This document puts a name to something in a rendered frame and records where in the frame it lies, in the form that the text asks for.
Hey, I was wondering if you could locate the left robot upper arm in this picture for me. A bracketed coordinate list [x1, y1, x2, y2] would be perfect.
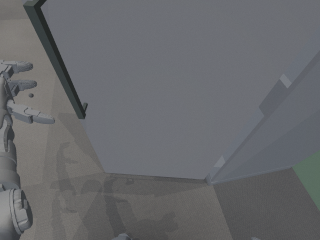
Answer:
[0, 188, 33, 240]

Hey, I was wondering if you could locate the robot left shin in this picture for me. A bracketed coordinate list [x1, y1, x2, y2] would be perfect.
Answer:
[118, 233, 130, 238]

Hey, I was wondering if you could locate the fridge door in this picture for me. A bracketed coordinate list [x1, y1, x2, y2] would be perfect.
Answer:
[21, 0, 320, 180]

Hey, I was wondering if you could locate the handle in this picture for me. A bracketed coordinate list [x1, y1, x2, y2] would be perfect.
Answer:
[23, 0, 88, 120]

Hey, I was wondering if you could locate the robot left forearm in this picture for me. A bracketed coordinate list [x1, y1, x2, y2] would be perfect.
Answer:
[0, 109, 21, 192]

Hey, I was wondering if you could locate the robot left hand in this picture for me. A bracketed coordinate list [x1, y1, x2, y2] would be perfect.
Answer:
[0, 59, 55, 124]

